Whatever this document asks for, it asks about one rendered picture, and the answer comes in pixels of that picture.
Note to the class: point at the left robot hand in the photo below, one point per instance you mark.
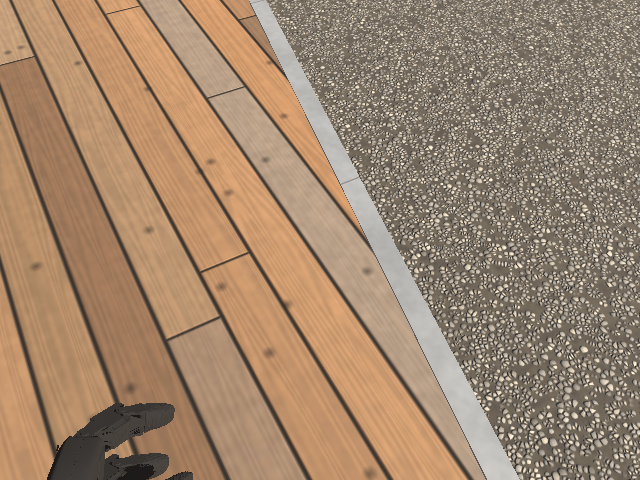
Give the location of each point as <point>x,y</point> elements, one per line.
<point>82,457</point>

